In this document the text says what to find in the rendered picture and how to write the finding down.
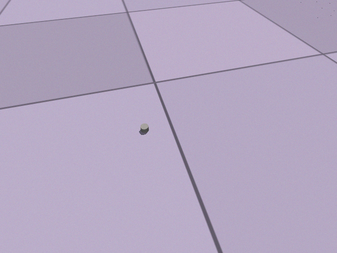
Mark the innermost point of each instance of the tin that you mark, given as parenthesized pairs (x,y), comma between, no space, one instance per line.
(144,128)

